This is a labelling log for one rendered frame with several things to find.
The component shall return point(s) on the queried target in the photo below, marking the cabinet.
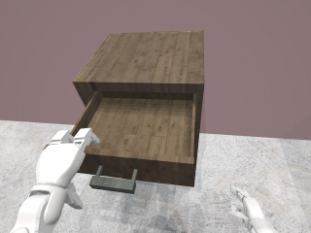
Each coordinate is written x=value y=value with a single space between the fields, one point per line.
x=160 y=61

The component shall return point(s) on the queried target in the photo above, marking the handle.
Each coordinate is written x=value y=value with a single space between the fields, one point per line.
x=113 y=184

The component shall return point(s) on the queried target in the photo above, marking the right robot forearm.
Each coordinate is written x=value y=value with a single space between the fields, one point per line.
x=260 y=225

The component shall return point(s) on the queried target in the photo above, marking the left robot forearm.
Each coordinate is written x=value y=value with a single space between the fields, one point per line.
x=42 y=209

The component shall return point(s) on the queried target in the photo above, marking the right robot hand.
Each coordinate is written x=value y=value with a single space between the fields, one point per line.
x=251 y=209

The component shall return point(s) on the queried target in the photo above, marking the drawer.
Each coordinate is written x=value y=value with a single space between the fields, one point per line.
x=152 y=132

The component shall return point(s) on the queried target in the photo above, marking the left robot hand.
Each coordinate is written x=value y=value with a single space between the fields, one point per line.
x=60 y=161

